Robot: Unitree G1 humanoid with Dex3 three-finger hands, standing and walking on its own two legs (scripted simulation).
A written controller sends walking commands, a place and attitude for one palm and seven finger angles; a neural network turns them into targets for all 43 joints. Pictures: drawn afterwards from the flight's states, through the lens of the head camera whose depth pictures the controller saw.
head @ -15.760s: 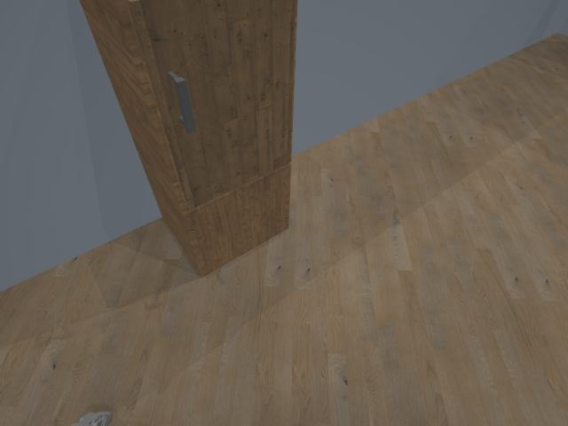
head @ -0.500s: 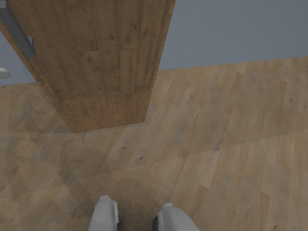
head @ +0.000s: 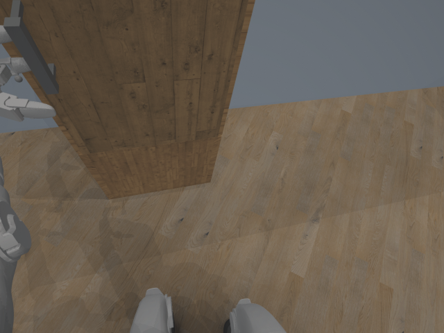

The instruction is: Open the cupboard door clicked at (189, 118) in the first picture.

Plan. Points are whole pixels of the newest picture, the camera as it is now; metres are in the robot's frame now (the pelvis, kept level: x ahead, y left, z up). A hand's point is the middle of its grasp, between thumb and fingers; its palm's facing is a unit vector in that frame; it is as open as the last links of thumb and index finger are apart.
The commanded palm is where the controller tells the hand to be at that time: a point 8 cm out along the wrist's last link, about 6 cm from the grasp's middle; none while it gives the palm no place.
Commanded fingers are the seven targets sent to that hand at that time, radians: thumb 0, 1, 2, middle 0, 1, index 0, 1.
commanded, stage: slide the fingers in behind the handle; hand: left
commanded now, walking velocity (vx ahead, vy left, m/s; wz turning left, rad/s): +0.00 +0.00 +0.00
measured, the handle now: (36, 51) +0.57 +0.28 +0.10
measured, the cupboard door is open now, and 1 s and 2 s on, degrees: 0 0 1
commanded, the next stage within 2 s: close the thumb around the handle in 1.08 s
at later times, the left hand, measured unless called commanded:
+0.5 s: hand (45, 76) +0.52 +0.25 +0.10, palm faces +0.16 -0.99 +0.00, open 14.0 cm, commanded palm +0.49 +0.29 +0.10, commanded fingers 0.00 -0.50 0.30 -0.30 -1.20 -0.30 -1.20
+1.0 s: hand (51, 77) +0.52 +0.25 +0.10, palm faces +0.15 -0.99 +0.01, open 14.0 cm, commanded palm +0.50 +0.28 +0.10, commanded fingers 0.00 -0.50 0.30 -0.30 -1.20 -0.30 -1.20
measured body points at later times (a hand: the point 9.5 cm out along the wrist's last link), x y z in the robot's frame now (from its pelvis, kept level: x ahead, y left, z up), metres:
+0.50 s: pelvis +0.00 -0.01 +0.00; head +0.13 +0.02 +0.43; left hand +0.50 +0.31 +0.10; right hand +0.00 -0.28 -0.10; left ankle +0.05 +0.11 -0.67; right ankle -0.03 -0.14 -0.67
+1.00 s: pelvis +0.00 -0.01 +0.00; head +0.13 +0.02 +0.43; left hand +0.50 +0.30 +0.10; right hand +0.00 -0.28 -0.10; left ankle +0.05 +0.11 -0.67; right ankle -0.03 -0.14 -0.67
